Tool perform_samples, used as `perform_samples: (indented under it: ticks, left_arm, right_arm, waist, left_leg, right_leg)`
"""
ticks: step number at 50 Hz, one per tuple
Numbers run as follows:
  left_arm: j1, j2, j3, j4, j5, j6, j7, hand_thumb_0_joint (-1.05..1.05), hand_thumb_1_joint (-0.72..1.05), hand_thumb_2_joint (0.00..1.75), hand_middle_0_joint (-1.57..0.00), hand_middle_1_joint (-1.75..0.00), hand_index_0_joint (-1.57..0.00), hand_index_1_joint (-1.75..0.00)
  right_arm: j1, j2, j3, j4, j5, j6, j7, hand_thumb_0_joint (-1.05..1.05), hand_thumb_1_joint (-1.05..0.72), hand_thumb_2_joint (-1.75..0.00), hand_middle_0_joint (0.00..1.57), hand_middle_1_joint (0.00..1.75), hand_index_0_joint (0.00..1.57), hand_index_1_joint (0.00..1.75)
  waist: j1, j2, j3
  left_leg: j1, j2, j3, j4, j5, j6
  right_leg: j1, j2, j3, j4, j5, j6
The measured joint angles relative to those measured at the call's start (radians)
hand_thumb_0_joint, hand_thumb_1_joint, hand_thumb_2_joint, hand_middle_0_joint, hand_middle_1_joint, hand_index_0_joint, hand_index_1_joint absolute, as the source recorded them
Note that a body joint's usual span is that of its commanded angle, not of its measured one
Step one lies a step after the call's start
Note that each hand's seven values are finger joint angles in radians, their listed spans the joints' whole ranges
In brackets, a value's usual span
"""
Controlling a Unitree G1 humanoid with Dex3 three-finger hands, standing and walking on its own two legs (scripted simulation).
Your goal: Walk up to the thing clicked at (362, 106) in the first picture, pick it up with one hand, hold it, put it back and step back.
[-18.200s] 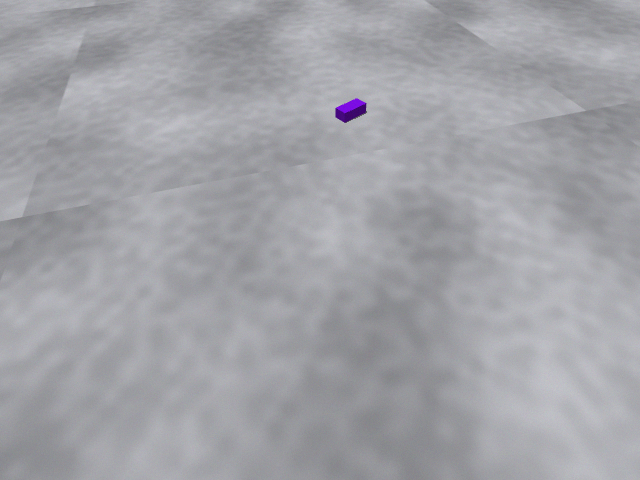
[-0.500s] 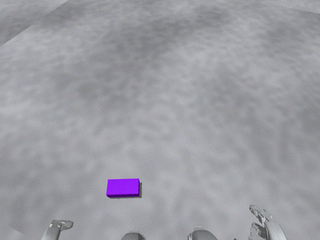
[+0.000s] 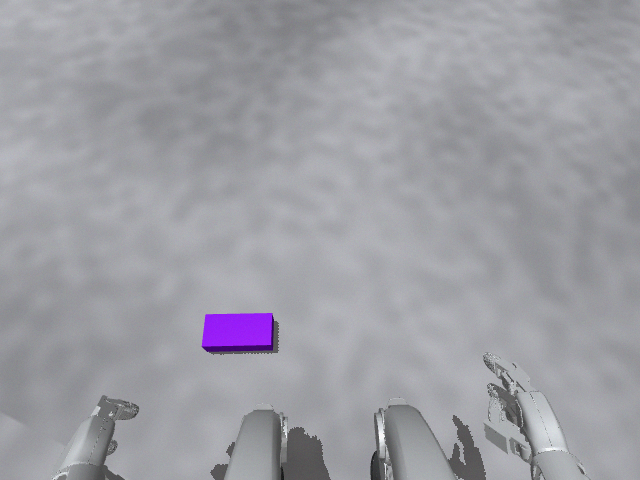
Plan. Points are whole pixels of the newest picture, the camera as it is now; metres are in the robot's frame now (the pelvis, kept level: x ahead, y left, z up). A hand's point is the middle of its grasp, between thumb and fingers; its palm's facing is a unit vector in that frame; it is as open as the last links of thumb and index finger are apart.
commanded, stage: rise first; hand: left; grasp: from above
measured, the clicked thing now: (239, 332) +0.46 +0.22 -0.60
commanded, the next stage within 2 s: approach in 1.74 s
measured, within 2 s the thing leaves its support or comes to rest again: neither
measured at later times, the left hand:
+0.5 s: hand (173, 375) +0.31 +0.29 -0.34, palm faces -0.47 -0.29 -0.83, open 14.1 cm
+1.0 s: hand (187, 350) +0.38 +0.30 -0.42, palm faces -0.46 -0.05 -0.89, open 14.2 cm
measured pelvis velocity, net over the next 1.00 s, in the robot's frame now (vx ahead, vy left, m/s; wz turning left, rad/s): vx -0.07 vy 0.01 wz -0.07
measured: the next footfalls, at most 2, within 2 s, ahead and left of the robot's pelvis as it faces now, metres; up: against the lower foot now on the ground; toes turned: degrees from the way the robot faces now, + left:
none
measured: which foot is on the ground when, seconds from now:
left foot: down 0.00-1.00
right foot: down 0.00-1.00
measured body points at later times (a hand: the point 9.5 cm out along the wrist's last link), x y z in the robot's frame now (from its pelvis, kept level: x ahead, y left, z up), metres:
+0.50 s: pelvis -0.06 -0.01 -0.20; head +0.15 +0.01 +0.19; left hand +0.33 +0.30 -0.29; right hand +0.06 -0.28 -0.34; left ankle +0.02 +0.13 -0.60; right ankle +0.03 -0.15 -0.60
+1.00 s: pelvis -0.07 +0.01 -0.27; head +0.15 +0.06 +0.11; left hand +0.39 +0.30 -0.37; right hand -0.02 -0.28 -0.38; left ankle +0.02 +0.13 -0.60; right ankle +0.03 -0.15 -0.59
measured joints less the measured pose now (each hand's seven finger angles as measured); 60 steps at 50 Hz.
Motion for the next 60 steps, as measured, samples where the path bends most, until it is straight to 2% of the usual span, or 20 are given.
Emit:
perform_samples:
  ticks: [9, 15, 20, 28, 36, 46, 54, 60]
  left_arm:
    - [-0.242, 0.071, 0.018, 0.149, 0.21, -0.189, 0.044, -0.01, -0.55, 0.97, -0.1, -1.06, -0.09, -1.06]
    - [-0.425, 0.119, 0.019, 0.244, 0.338, -0.256, 0.078, -0.01, -0.56, 0.99, -0.1, -1.07, -0.09, -1.08]
    - [-0.587, 0.169, 0.022, 0.364, 0.436, -0.303, 0.091, -0.01, -0.57, 1.01, -0.1, -1.07, -0.1, -1.08]
    - [-0.752, 0.243, 0.027, 0.527, 0.575, -0.381, 0.117, -0.01, -0.54, 1.02, -0.08, -1.07, -0.08, -1.08]
    - [-0.852, 0.309, 0.029, 0.665, 0.706, -0.448, 0.19, 0.0, -0.53, 1.03, -0.07, -1.03, -0.07, -1.04]
    - [-0.965, 0.361, 0.015, 0.801, 0.849, -0.471, 0.281, 0.0, -0.53, 1.03, -0.08, -0.97, -0.07, -0.98]
    - [-1.017, 0.38, 0.008, 0.871, 0.924, -0.481, 0.326, 0.0, -0.51, 1.02, -0.08, -0.96, -0.08, -0.97]
    - [-1.044, 0.394, 0.011, 0.909, 0.962, -0.494, 0.357, 0.0, -0.51, 1.0, -0.09, -0.96, -0.08, -0.97]
  right_arm:
    - [-0.069, -0.045, -0.031, 0.07, -0.003, -0.011, 0.03, 0.0, -0.93, -0.9, 0.2, 0.3, 0.21, 0.3]
    - [-0.094, -0.055, -0.045, 0.119, -0.012, 0.017, 0.044, 0.0, -0.94, -0.9, 0.2, 0.3, 0.21, 0.3]
    - [-0.081, -0.05, -0.041, 0.15, -0.023, 0.048, 0.056, 0.0, -0.94, -0.91, 0.2, 0.3, 0.21, 0.3]
    - [-0.033, -0.036, -0.023, 0.183, -0.037, 0.1, 0.071, 0.0, -0.92, -0.9, 0.2, 0.3, 0.21, 0.3]
    - [-0.003, -0.038, -0.007, 0.199, -0.063, 0.152, 0.089, 0.0, -0.9, -0.89, 0.2, 0.3, 0.21, 0.3]
    - [-0.008, -0.039, 0.014, 0.216, -0.098, 0.174, 0.111, 0.0, -0.9, -0.89, 0.2, 0.3, 0.21, 0.3]
    - [-0.022, -0.025, 0.026, 0.219, -0.121, 0.179, 0.128, 0.0, -0.9, -0.89, 0.2, 0.3, 0.21, 0.3]
    - [-0.029, -0.016, 0.037, 0.224, -0.137, 0.178, 0.137, 0.0, -0.91, -0.89, 0.2, 0.3, 0.21, 0.3]
  waist:
    - [-0.003, -0.006, -0.022]
    - [0.001, 0.007, 0.0]
    - [-0.004, 0.011, 0.023]
    - [-0.043, 0.012, 0.053]
    - [-0.09, 0.0, 0.067]
    - [-0.134, -0.008, 0.075]
    - [-0.152, -0.009, 0.074]
    - [-0.161, -0.013, 0.076]
  left_leg:
    - [-0.358, -0.013, -0.003, 0.313, -0.073, -0.011]
    - [-0.558, -0.02, -0.015, 0.485, -0.086, -0.02]
    - [-0.69, -0.027, -0.03, 0.603, -0.083, -0.026]
    - [-0.823, -0.039, -0.051, 0.734, -0.068, -0.029]
    - [-0.908, -0.049, -0.067, 0.821, -0.058, -0.022]
    - [-0.989, -0.065, -0.074, 0.9, -0.058, -0.012]
    - [-1.03, -0.069, -0.073, 0.939, -0.068, -0.002]
    - [-1.05, -0.069, -0.073, 0.963, -0.079, 0.003]
  right_leg:
    - [-0.368, 0.002, 0.018, 0.325, -0.075, 0.004]
    - [-0.57, 0.009, 0.021, 0.497, -0.087, 0.006]
    - [-0.701, 0.015, 0.017, 0.609, -0.08, 0.008]
    - [-0.823, 0.023, 0.01, 0.722, -0.06, 0.015]
    - [-0.892, 0.027, 0.003, 0.789, -0.048, 0.016]
    - [-0.951, 0.025, 0.001, 0.851, -0.055, 0.012]
    - [-0.982, 0.026, 0.004, 0.882, -0.068, 0.012]
    - [-1.0, 0.028, 0.006, 0.902, -0.078, 0.018]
